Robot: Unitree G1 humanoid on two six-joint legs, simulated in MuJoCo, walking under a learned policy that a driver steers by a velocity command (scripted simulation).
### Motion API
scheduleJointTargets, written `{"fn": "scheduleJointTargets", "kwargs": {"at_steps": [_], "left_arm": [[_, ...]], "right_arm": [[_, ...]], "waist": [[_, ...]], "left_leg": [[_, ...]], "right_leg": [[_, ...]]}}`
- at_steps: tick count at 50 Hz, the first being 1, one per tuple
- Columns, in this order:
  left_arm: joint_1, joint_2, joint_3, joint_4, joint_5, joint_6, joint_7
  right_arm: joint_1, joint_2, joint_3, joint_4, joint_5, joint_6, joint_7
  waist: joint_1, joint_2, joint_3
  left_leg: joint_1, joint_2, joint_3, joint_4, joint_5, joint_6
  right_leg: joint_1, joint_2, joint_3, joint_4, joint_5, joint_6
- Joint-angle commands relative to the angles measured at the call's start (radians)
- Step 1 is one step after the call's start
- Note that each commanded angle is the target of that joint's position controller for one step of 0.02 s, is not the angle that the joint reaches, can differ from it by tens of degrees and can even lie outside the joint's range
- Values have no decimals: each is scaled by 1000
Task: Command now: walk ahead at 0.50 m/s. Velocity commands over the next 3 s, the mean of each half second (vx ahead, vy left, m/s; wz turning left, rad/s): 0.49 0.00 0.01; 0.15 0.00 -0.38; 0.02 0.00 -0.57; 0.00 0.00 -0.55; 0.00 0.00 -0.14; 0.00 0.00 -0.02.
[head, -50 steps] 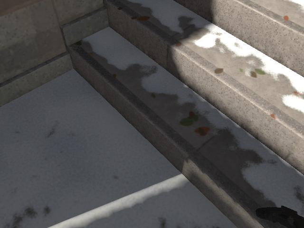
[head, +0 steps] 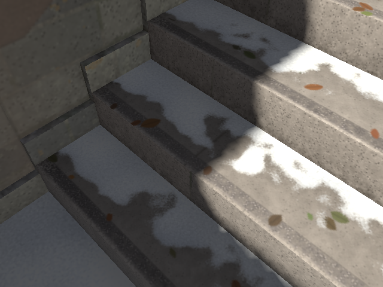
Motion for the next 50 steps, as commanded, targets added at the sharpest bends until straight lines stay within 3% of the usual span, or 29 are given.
{"fn": "scheduleJointTargets", "kwargs": {"at_steps": [1, 2, 3, 6, 10, 14, 16, 17, 19, 20, 22, 24, 25, 26, 27, 28, 29, 30, 31, 32, 33, 36, 37, 39, 41, 43, 45, 48, 50], "left_arm": [[118, 22, 1, -59, -25, 0, 8], [57, 86, 18, -46, 5, 10, 12], [-27, 77, 22, -70, 23, 7, 6], [-80, 8, 18, -118, 18, 26, -3], [-242, -107, -31, -247, 10, 55, 18], [-375, -108, -61, -366, 20, 60, 31], [-453, -121, -82, -423, 21, 68, 31], [-513, -133, -92, -461, 27, 72, 25], [-528, -119, -100, -479, 19, 80, 23], [-547, -121, -97, -483, 30, 75, 25], [-510, -109, -95, -444, 13, 74, 19], [-370, -137, -97, -376, -12, 67, 23], [-279, -89, -77, -341, -24, 61, 29], [-162, -45, -59, -304, -9, 54, 33], [-80, 14, -33, -263, 12, 51, 41], [14, 147, 9, -209, 29, 66, 57], [-78, 151, 26, -198, 25, 83, 63], [-231, 147, 33, -208, 15, 78, 50], [-278, 100, 30, -196, 10, 71, 42], [-275, 57, 20, -169, 12, 59, 41], [-278, 18, 14, -156, 24, 44, 34], [-214, 24, 20, -105, 27, 6, 11], [-166, 50, 27, -86, 24, 10, 9], [-135, 34, 28, -75, 9, 20, 24], [-118, 92, 48, -118, 12, 42, 50], [-102, 119, 68, -188, 10, 65, 78], [-84, 125, 79, -238, 24, 70, 79], [-59, 108, 88, -296, 27, 75, 73], [-57, 108, 95, -333, 37, 83, 69]], "right_arm": [[408, -319, -89, 73, -6, 12, -14], [340, -251, -84, 50, 21, 26, -6], [268, -175, -64, 40, 26, 31, 3], [258, -71, -28, 81, 12, 19, 9], [398, -61, -12, 198, 6, -5, 5], [421, -60, 12, 241, 16, -19, -5], [426, -73, 18, 251, 22, -26, -8], [436, -62, 23, 260, 42, -22, -36], [484, -111, 10, 257, 48, -12, -65], [513, -111, 5, 263, 49, -10, -79], [538, -110, -2, 242, 44, 5, -78], [447, -145, -18, 189, 40, 5, -64], [451, -174, -27, 184, 47, -3, -53], [427, -204, -41, 172, 62, -13, -34], [407, -192, -49, 147, 71, -27, -25], [350, -142, -51, 70, 81, -27, 3], [354, -117, -62, 64, 17, -9, 20], [352, -53, -44, 6, 2, 12, 32], [282, -27, -34, -31, -14, 23, 20], [249, -1, -24, -66, -15, 30, -1], [273, 10, -20, -73, -17, 35, -18], [285, 8, -16, -104, -15, 45, -36], [240, 7, -12, -136, -13, 41, -37], [152, 3, -6, -190, -33, 38, -25], [109, -25, -10, -221, -33, 44, -14], [67, -4, -4, -249, -3, 51, -7], [61, 19, 0, -258, 11, 51, -13], [38, 7, -8, -263, 1, 61, -24], [6, 2, -11, -282, 15, 57, -29]], "waist": [[-128, 321, -256], [-126, 145, -160], [-107, 80, -47], [-48, 45, 8], [-52, 61, 42], [-20, -7, 87], [-19, -50, 98], [-24, -45, 103], [-47, -17, 78], [-59, -15, 62], [-78, -71, 10], [-8, 70, -126], [27, 162, -197], [82, 238, -276], [123, 244, -320], [143, -175, -333], [58, -185, -351], [-39, -113, -186], [-62, -14, -38], [-91, 17, 45], [-121, 1, 41], [-139, -79, -18], [-130, -83, -28], [-126, -64, -28], [-93, -65, -63], [-54, -52, -132], [-40, -127, -184], [-7, -152, -149], [10, -170, -127]], "left_leg": [[573, 405, -570, -222, 244, 204], [465, 366, -552, -242, -69, 241], [338, 315, -474, -274, -274, 223], [158, 217, -336, -301, -344, 158], [157, 232, -351, -284, -432, 167], [117, 240, -338, -294, -433, 138], [70, 190, -278, -337, -435, 113], [55, 200, -306, -389, -367, 127], [182, 215, -309, -472, -150, 179], [299, 235, -322, -458, 48, 189], [425, 203, -160, -416, 454, 165], [329, 187, -7, -252, 1347, 137], [383, 214, -18, -106, 1639, 128], [418, 224, 16, 79, 1754, 107], [244, 177, 11, 316, 1512, 52], [-63, -39, 29, 783, 501, -20], [-101, -84, -139, 1065, -112, -26], [-213, -50, -162, 1181, -150, -32], [-329, -32, -147, 1203, -162, -18], [-384, -5, -147, 1169, -173, -7], [-386, -20, -129, 1212, -193, -7], [-478, -31, -111, 1283, -169, 3], [-521, -10, -112, 1193, -170, -1], [-523, 25, -129, 997, -68, -28], [-500, 1, -51, 841, -4, -77], [-452, -8, -16, 674, -65, -124], [-414, -4, -46, 627, -43, -114], [-371, -14, -47, 549, -62, -104], [-302, -32, -54, 437, -136, -97]], "right_leg": [[-499, 67, -27, 806, -113, -25], [-592, -10, 46, 1005, -83, -31], [-669, -38, 37, 1121, -36, -36], [-761, -53, 3, 1364, -6, -50], [-1148, -35, 9, 1753, -33, -68], [-1327, -56, 58, 1792, -23, -60], [-1298, -73, -15, 1610, -6, -42], [-1247, -95, -7, 1494, 8, -40], [-1229, -110, -65, 1367, -62, -34], [-1226, -130, -26, 1314, -103, -40], [-1087, -110, -117, 1092, -127, -55], [-636, 4, -193, 862, -149, -86], [-514, 53, -198, 773, -122, -99], [-383, 89, -158, 623, -89, -117], [-213, 5, 131, 511, -31, -185], [-76, -276, 684, 176, 432, -364], [-165, -307, 965, -80, 538, -384], [-321, -310, 861, -87, 282, -370], [-433, -269, 757, -34, 80, -311], [-526, -225, 607, 0, 74, -249], [-556, -179, 517, -17, 187, -229], [-449, -129, 372, -33, 402, -204], [-382, -108, 335, -59, 347, -186], [-345, -64, 300, -57, 328, -148], [-271, -62, 304, -57, 545, -167], [-168, -102, 333, -54, 728, -151], [-84, -137, 364, -26, 826, -147], [-75, -144, 381, 4, 915, -138], [-75, -149, 416, 12, 938, -145]]}}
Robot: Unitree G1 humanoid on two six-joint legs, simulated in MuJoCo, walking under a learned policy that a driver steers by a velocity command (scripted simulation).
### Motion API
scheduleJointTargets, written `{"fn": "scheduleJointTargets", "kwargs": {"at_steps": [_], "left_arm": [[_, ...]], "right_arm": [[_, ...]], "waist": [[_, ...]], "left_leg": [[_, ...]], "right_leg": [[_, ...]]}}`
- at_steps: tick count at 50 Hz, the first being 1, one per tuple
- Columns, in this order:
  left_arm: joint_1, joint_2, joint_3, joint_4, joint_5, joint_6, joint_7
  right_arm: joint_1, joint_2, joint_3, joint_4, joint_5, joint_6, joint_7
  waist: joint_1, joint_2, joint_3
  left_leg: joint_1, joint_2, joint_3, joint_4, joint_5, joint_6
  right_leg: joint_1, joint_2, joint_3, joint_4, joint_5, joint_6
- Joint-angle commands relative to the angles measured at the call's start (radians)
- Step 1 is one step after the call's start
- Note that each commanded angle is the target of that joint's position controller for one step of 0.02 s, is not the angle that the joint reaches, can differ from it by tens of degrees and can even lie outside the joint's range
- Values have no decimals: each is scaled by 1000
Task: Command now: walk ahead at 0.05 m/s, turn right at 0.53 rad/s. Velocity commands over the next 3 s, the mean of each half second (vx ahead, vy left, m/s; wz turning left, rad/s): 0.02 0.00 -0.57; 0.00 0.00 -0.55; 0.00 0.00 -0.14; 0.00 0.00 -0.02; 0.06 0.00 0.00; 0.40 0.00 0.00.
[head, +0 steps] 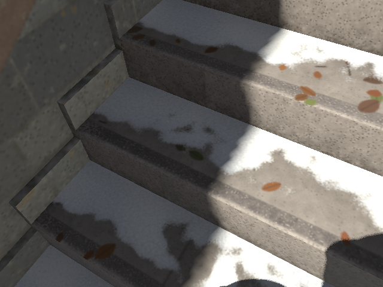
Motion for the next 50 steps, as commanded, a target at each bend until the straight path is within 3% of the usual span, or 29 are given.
{"fn": "scheduleJointTargets", "kwargs": {"at_steps": [1, 2, 4, 5, 6, 7, 9, 12, 17, 19, 22, 24, 25, 26, 27, 28, 29, 31, 33, 36, 40, 43, 44, 45, 46, 47, 48, 49, 50], "left_arm": [[-12, 119, 35, -120, 6, 6, 0], [-47, 125, 38, -144, 6, 7, -1], [-108, 135, 43, -178, -16, -1, -17], [-86, 100, 39, -183, -37, -9, -33], [43, 27, 26, -201, -39, -11, -41], [89, 132, 43, -173, -23, 5, -36], [-60, 140, 48, -178, 12, 24, -36], [-127, 114, 34, -222, 12, 65, -45], [-142, 84, 8, -249, 2, 74, -54], [-138, 67, -1, -248, -19, 71, -57], [-132, 90, 5, -239, -19, 64, -62], [-81, 85, 4, -203, -14, 45, -63], [-66, 112, 9, -213, -5, 25, -65], [-65, 238, 48, -261, 5, 29, -37], [-96, 237, 50, -284, 9, 24, -30], [-142, 180, 29, -277, 11, 23, -24], [-186, 151, 15, -280, 12, 23, -24], [-220, 111, 3, -288, -1, 13, -16], [-134, 117, 4, -265, -5, 10, -10], [-18, 142, 18, -238, 10, 24, 3], [-92, 139, 24, -244, 17, 22, -7], [-155, 135, 26, -235, -6, 20, -17], [-172, 114, 22, -233, -19, 18, -23], [-136, 45, 8, -232, -23, 14, -32], [-93, 96, 23, -236, -27, 20, -30], [-48, 131, 34, -207, 7, 20, -28], [-58, 120, 35, -174, 19, 23, -30], [-72, 94, 29, -155, 24, 33, -33], [-93, 82, 25, -160, 26, 40, -45]], "right_arm": [[-39, -56, -17, -99, 27, -16, -14], [11, -69, -27, -94, 38, -16, -23], [135, -98, -43, -53, 46, -22, -41], [159, -136, -58, -44, 24, -33, -55], [165, -203, -65, -76, 24, -27, -58], [152, -190, -74, -101, 8, -19, -58], [36, -82, -44, -142, -12, -9, -68], [5, -98, -42, -140, -14, -6, -92], [74, -167, -66, -122, -15, -13, -91], [15, -176, -73, -140, -23, -6, -76], [55, -183, -85, -131, -18, 14, -64], [112, -195, -99, -86, -3, 39, -49], [141, -170, -102, -77, -7, 49, -35], [53, -133, -88, -158, 11, 52, -41], [30, -129, -88, -158, -6, 52, -51], [29, -128, -92, -139, -2, 52, -52], [25, -128, -87, -126, 2, 44, -47], [38, -129, -93, -103, -18, 44, -33], [10, -113, -77, -117, -13, 43, -11], [-43, -87, -54, -137, 12, 51, -9], [50, -99, -55, -110, 25, 50, -44], [145, -74, -51, -85, 40, 36, -55], [183, -82, -55, -65, 30, 29, -60], [191, -152, -67, -69, 3, 19, -66], [148, -219, -87, -98, -6, 23, -66], [132, -164, -78, -119, -8, 14, -63], [86, -90, -53, -119, -8, 4, -61], [53, -61, -40, -110, -13, 3, -59], [38, -53, -33, -106, -12, -6, -66]], "waist": [[-16, -187, -125], [-45, -213, -125], [-115, -153, -126], [-114, -26, -127], [-43, 244, -207], [-50, 209, -318], [-46, 52, -175], [-37, 70, -63], [-67, 140, -135], [-44, 178, -160], [-75, 184, -152], [-63, 50, -100], [-53, -152, -67], [0, -434, -92], [-3, -301, -68], [-42, -223, -25], [-68, -164, 8], [-74, -129, -32], [-49, -78, -53], [8, -141, -81], [-23, -211, -108], [-92, -171, -131], [-109, -110, -133], [-95, 128, -148], [-93, 280, -165], [-68, 176, -183], [-50, 84, -120], [-36, 17, -76], [-36, 16, -56]], "left_leg": [[129, -31, 4, -169, -84, 12], [218, -36, -5, -277, -97, 21], [449, -38, 15, -612, 106, 25], [603, 81, -87, -671, 275, 52], [805, 395, -349, -560, 898, 171], [719, 483, -465, -597, 870, 337], [538, 346, -348, -657, 298, 332], [419, 227, -148, -672, 101, 272], [537, 269, -67, -633, 279, 286], [467, 250, 8, -620, 215, 251], [436, 279, 2, -604, -25, 222], [353, 241, 76, -463, -111, 142], [177, 177, 146, -218, -295, 60], [13, 51, 87, 25, -425, -24], [77, 54, -23, 258, -350, -46], [69, 60, -45, 356, -259, -50], [52, 61, -44, 362, -184, -47], [21, 32, -17, 443, -89, -25], [-38, 28, -17, 288, -119, -16], [-43, -11, 7, 41, -295, -13], [241, -51, 19, -157, -311, 33], [460, -64, 21, -485, -136, 51], [583, -26, -3, -574, -37, 55], [708, 186, -219, -686, 40, 91], [637, 392, -433, -734, 208, 222], [563, 409, -485, -738, 198, 298], [496, 342, -406, -716, 91, 312], [461, 260, -316, -700, -13, 289], [474, 221, -265, -694, -34, 266]], "right_leg": [[152, -233, 230, -52, 896, -83], [139, -224, 255, -46, 896, -65], [99, -161, 242, 41, 754, -19], [-36, -100, 170, 230, 444, 15], [-256, 20, 20, 507, -304, 74], [-260, 0, -67, 759, -413, 122], [-323, -65, -46, 948, -228, 170], [-353, -78, -70, 948, -98, 202], [-284, -103, -138, 667, -175, 191], [-130, -136, -150, 451, -202, 145], [-16, -127, -210, 174, -148, 81], [102, -79, -224, -77, -52, 61], [184, -196, 24, -191, 35, 33], [85, -441, 439, -302, 162, -122], [-42, -481, 475, -348, 153, -230], [-89, -426, 366, -312, 77, -237], [-106, -360, 274, -281, 49, -198], [-35, -281, 210, -172, 230, -170], [97, -266, 227, -148, 251, -142], [223, -284, 297, -156, 259, -147], [60, -279, 295, -124, 494, -140], [-25, -227, 304, -81, 516, -84], [-110, -188, 266, -25, 393, -42], [-262, -84, 131, 199, 38, 21], [-358, 23, -48, 439, -301, 74], [-304, -37, -22, 642, -288, 112], [-302, -57, 9, 733, -203, 126], [-310, -61, 27, 784, -135, 136], [-339, -60, 33, 764, -95, 145]]}}
Over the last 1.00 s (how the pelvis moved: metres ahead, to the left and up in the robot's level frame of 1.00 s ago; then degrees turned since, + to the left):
0.36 -0.01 0.17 -14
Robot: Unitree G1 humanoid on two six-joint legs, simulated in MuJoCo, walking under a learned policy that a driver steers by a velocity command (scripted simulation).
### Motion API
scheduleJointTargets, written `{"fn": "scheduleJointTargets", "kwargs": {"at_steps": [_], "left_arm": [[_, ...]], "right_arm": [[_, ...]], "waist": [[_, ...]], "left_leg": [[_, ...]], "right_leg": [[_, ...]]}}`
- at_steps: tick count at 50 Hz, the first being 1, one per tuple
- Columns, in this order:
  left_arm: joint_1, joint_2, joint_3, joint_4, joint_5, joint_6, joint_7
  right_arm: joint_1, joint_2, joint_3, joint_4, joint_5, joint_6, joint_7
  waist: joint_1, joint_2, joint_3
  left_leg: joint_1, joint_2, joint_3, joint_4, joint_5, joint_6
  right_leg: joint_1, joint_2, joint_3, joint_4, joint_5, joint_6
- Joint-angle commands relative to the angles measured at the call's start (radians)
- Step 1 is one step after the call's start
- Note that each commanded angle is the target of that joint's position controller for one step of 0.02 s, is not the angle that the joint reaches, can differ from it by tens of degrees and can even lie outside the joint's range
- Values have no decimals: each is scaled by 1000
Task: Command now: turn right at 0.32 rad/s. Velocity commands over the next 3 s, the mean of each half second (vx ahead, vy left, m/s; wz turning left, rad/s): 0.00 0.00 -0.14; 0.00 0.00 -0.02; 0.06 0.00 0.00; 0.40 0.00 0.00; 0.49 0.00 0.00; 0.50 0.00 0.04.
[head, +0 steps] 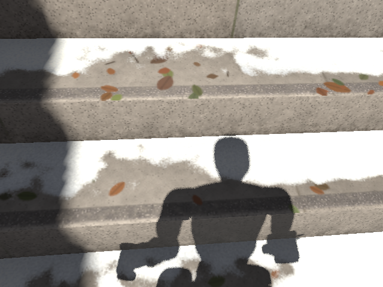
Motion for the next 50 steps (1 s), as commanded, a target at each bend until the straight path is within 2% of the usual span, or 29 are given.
{"fn": "scheduleJointTargets", "kwargs": {"at_steps": [1, 4, 8, 9, 10, 11, 13, 14, 15, 16, 17, 18, 20, 21, 24, 30, 37, 42, 50], "left_arm": [[-25, 32, 6, -74, -3, 4, -18], [-20, 27, -2, -53, -9, 13, -27], [-62, -10, -27, -56, -18, 13, -16], [-60, -17, -31, -50, -22, 11, -11], [-12, -9, -31, -17, -29, 6, -13], [45, -31, -36, 9, -36, 3, -8], [92, -51, -43, 35, -35, -8, 1], [97, -23, -40, 31, -21, -15, 4], [116, 26, -31, 26, -3, -27, 9], [90, 31, -35, 14, -2, -35, 17], [77, -15, -50, 9, -9, -40, 19], [53, -31, -60, 16, -14, -41, 21], [39, -32, -65, 35, -21, -45, 23], [54, -28, -63, 49, -23, -49, 21], [126, -22, -58, 91, -28, -62, 17], [189, -34, -62, 158, -26, -68, 20], [228, -33, -81, 219, -30, -71, 19], [240, -34, -96, 250, -30, -67, 22], [259, -32, -112, 291, -34, -62, 23]], "right_arm": [[-32, -83, -17, -45, -14, -27, -11], [57, -94, -23, -4, 1, -37, -14], [134, -123, -38, 49, -4, -34, -17], [141, -128, -43, 60, -6, -28, -14], [126, -121, -39, 48, -10, -32, -1], [116, -118, -42, 65, -6, -27, 7], [115, -124, -45, 90, 9, -18, 15], [120, -121, -48, 99, 14, -23, 24], [99, -88, -40, 94, 25, -26, 32], [134, -58, -32, 96, 43, -21, 30], [175, -74, -36, 131, 48, -10, 27], [202, -72, -36, 149, 40, -5, 26], [221, -79, -34, 179, 20, -10, 27], [240, -80, -32, 199, 16, -16, 29], [256, -76, -27, 249, 19, -30, 33], [251, -70, -17, 304, 22, -34, 23], [258, -57, -2, 353, 24, -30, 20], [262, -50, 12, 386, 30, -27, 17], [264, -46, 28, 421, 30, -26, 15]], "waist": [[18, 157, 4], [-17, 158, -26], [-49, 205, -44], [-55, 220, -44], [-48, 200, -89], [-29, 239, -80], [6, 194, -43], [15, 165, -42], [28, 63, -47], [-4, -88, -46], [-10, -82, -37], [-32, -72, 13], [-52, -48, 70], [-52, -19, 70], [-28, 50, 52], [-15, 72, 33], [-21, 66, 18], [-19, 68, 33], [-12, 70, 42]], "left_leg": [[115, 217, -286, -250, 35, 158], [222, 234, -277, -244, 142, 173], [310, 250, -289, -254, 172, 176], [296, 238, -278, -253, 178, 170], [223, 243, -250, -244, 226, 157], [140, 227, -213, -236, 260, 153], [34, 205, -187, -208, 207, 117], [-48, 207, -190, -196, 152, 78], [-153, 175, -153, -144, 26, 25], [-77, 99, -71, -81, -114, -18], [50, 80, -67, -23, -128, -36], [96, 80, -76, -34, -98, -36], [123, 95, -91, -135, -28, -31], [130, 106, -98, -180, -5, -27], [99, 127, -110, -244, 29, -19], [141, 137, -110, -266, 88, -18], [198, 148, -108, -254, 183, -15], [203, 149, -105, -250, 223, -13], [208, 153, -106, -252, 237, -9]], "right_leg": [[-162, -23, 26, 149, 62, 50], [-139, -15, 9, 3, 10, 67], [-80, -80, -91, -300, -71, 45], [-34, -88, -117, -370, -71, 36], [103, -75, -140, -418, -93, 8], [210, -68, -168, -489, -21, -18], [367, -49, -206, -734, 201, -58], [461, -88, -140, -756, 282, -71], [538, -188, -17, -776, 273, -93], [370, -314, 134, -860, 128, -152], [242, -353, 201, -938, -57, -200], [173, -330, 191, -963, -153, -199], [145, -258, 117, -948, -102, -150], [170, -233, 79, -928, -22, -132], [293, -203, 13, -869, 186, -113], [337, -203, -18, -847, 329, -115], [342, -207, -34, -841, 436, -110], [342, -212, -35, -835, 472, -114], [341, -216, -40, -831, 461, -114]]}}
Over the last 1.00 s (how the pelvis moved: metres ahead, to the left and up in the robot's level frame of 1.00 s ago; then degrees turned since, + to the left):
-0.01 0.04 0.00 -33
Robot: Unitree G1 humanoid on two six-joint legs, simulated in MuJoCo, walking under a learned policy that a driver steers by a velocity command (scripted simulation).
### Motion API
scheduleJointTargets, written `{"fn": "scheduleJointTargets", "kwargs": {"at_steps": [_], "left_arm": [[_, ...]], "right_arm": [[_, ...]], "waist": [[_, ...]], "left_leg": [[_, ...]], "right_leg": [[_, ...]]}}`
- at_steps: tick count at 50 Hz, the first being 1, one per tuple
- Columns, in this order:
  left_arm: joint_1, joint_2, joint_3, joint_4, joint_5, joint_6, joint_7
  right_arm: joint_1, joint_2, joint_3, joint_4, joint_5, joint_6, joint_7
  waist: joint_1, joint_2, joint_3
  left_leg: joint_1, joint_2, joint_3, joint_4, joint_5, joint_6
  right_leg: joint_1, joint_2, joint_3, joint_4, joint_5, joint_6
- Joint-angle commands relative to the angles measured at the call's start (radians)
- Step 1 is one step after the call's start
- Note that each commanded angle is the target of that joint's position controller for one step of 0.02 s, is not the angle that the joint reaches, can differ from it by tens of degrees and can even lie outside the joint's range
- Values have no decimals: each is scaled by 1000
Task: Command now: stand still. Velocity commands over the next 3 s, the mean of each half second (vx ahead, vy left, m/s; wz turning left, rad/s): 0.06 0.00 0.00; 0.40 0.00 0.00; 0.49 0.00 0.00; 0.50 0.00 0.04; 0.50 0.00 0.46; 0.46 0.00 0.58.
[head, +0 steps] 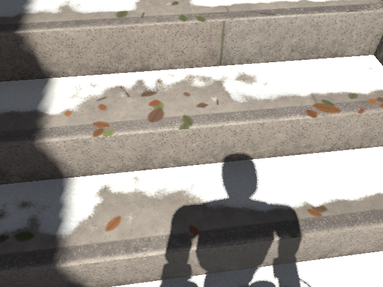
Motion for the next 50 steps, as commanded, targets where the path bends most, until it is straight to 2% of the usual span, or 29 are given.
{"fn": "scheduleJointTargets", "kwargs": {"at_steps": [1, 16, 18, 21, 23, 24, 26, 28, 29, 31, 32, 33, 34, 35, 36, 37, 38, 39, 40, 41, 42, 43, 44, 45, 46, 47, 48, 49, 50], "left_arm": [[90, 67, 6, -4, -1, -4, 2], [96, 68, -7, 38, -3, 3, 0], [105, 71, -6, 46, -3, 5, -1], [100, 109, 13, 36, -6, 12, -6], [71, 104, 17, 14, -4, 11, -14], [57, 81, 15, 8, -3, 5, -20], [39, 60, 12, -11, 9, -6, -29], [36, 54, 14, -20, 19, -20, -39], [50, 56, 17, -21, 18, -26, -44], [99, 53, 17, -6, 11, -35, -44], [157, 49, 16, 12, 11, -36, -39], [256, 51, 20, 37, 13, -41, -35], [366, 145, 49, 55, 18, -44, -24], [454, 228, 78, 79, 15, -30, -15], [393, 189, 73, 78, 15, -34, -13], [330, 201, 78, 78, 21, -41, -17], [301, 213, 82, 91, 28, -51, -22], [300, 173, 68, 112, 29, -62, -29], [290, 132, 55, 131, 34, -74, -42], [296, 106, 46, 152, 40, -76, -49], [281, 93, 37, 161, 38, -80, -51], [281, 79, 25, 172, 33, -83, -59], [233, 75, 11, 172, 20, -90, -68], [194, 51, -7, 190, 2, -88, -71], [195, 50, -15, 195, -11, -85, -58], [143, 42, -20, 182, -36, -73, -35], [120, 86, -20, 130, -72, -83, -24], [169, 208, 7, 123, -80, -104, -26], [172, 297, 38, 128, -87, -112, -27]], "right_arm": [[100, -72, -7, 4, 0, -3, -3], [122, -65, 8, 35, 0, -3, -5], [132, -68, 8, 41, -1, -1, -4], [137, -118, -16, 28, -1, 6, 0], [173, -135, -29, 22, -2, 8, 5], [189, -143, -33, 21, -7, 10, 7], [225, -162, -49, 29, -10, 7, 8], [204, -167, -58, 21, -11, -2, 14], [181, -175, -61, 18, -10, -7, 16], [117, -171, -60, 2, -10, -10, 20], [81, -159, -59, -6, -6, -14, 21], [20, -146, -52, -23, 3, -24, 28], [-70, -91, -31, -61, 30, -44, 41], [-21, -94, -32, -69, 19, -64, 53], [-43, -136, -47, -56, -18, -69, 57], [-107, -106, -43, -90, -20, -81, 56], [-162, -79, -38, -133, -12, -91, 54], [-236, -55, -34, -189, -11, -91, 52], [-256, -25, -23, -218, -5, -83, 45], [-297, 23, -6, -267, -2, -72, 40], [-358, 47, 12, -321, 4, -62, 37], [-420, 75, 31, -371, 16, -57, 32], [-465, 64, 46, -419, 25, -54, 32], [-529, 67, 73, -481, 25, -46, 35], [-547, 49, 79, -505, 27, -33, 41], [-458, 40, 90, -494, 33, -24, 49], [-338, 32, 77, -428, 47, -23, 50], [-204, -17, 53, -383, 53, -16, 35], [-32, -50, 28, -317, 33, -9, 21]], "waist": [[-1, 10, 68], [2, 11, 88], [2, 14, 91], [-3, 35, 139], [-23, 64, 180], [-33, 100, 195], [-40, 131, 168], [-33, 106, 161], [-14, 97, 166], [23, 54, 198], [52, 32, 203], [109, -6, 183], [186, -181, 115], [185, -341, 31], [145, -138, 69], [121, -63, 111], [97, -52, 114], [79, -33, 118], [65, -21, 126], [49, -19, 130], [35, -6, 153], [37, -34, 173], [2, -19, 227], [-29, -29, 272], [-17, -51, 278], [-59, -19, 251], [-87, -8, 81], [-135, -60, -54], [-218, -152, -199]], "left_leg": [[5, 126, -102, -54, 202, 34], [-9, 126, -109, -66, 146, 37], [-18, 113, -114, -87, -11, 44], [-72, 103, -148, -69, -303, 86], [-82, 149, -241, -98, -475, 127], [-68, 189, -307, -131, -517, 153], [-39, 275, -433, -200, -571, 214], [-84, 311, -479, -229, -549, 253], [-116, 309, -461, -225, -523, 258], [-190, 248, -355, -161, -395, 239], [-262, 206, -280, -92, -288, 218], [-387, 152, -192, 52, -141, 187], [-569, 28, -42, 390, -20, 129], [-700, -37, 43, 728, -185, 80], [-763, 0, -18, 1059, -197, 65], [-851, 24, -59, 1296, -154, 69], [-958, 30, -60, 1513, -150, 82], [-1059, 37, -72, 1661, -167, 100], [-1152, 17, -93, 1799, -209, 118], [-1227, 8, -109, 1918, -265, 139], [-1302, 9, -134, 1928, -302, 156], [-1370, -8, -123, 1989, -348, 167], [-1336, 14, -91, 1836, -355, 164], [-1173, 53, 6, 1572, -319, 159], [-1022, 58, 96, 1420, -284, 138], [-646, 61, 143, 1117, -181, 131], [-264, -16, 193, 1056, -97, 125], [-145, -56, 185, 1011, -103, 128], [-122, -59, 145, 934, -138, 141]], "right_leg": [[-53, -138, 98, -52, 241, -49], [-76, -140, 92, -61, 157, -44], [-87, -126, 93, -78, 3, -49], [-182, -88, 82, -8, -264, -80], [-306, -70, 74, 76, -365, -87], [-358, -49, 42, 141, -332, -82], [-384, -32, -30, 263, -242, -69], [-349, -50, -46, 346, -212, -67], [-319, -57, -54, 347, -209, -67], [-212, -30, -78, 218, -188, -74], [-88, -10, -82, 135, -149, -82], [104, -39, -20, 38, -70, -94], [298, -223, 304, -139, -151, -141], [398, -412, 629, -268, -177, -249], [346, -426, 624, -255, -237, -290], [290, -410, 541, -247, -223, -303], [302, -384, 458, -242, -163, -287], [314, -365, 383, -225, -76, -259], [299, -351, 318, -192, -3, -220], [267, -353, 275, -180, 24, -190], [225, -356, 236, -194, -45, -155], [171, -354, 210, -217, -104, -139], [55, -324, 141, -286, -190, -110], [-161, -250, 47, -383, -161, -82], [-279, -211, 10, -467, -11, -107], [-462, -168, -54, -532, 272, -129], [-510, -183, -71, -440, 933, -175], [-333, -228, -76, -249, 1427, -179], [-96, -296, -45, -44, 1691, -177]]}}
Over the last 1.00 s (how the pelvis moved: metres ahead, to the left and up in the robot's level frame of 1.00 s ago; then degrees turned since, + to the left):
0.04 -0.02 0.02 -1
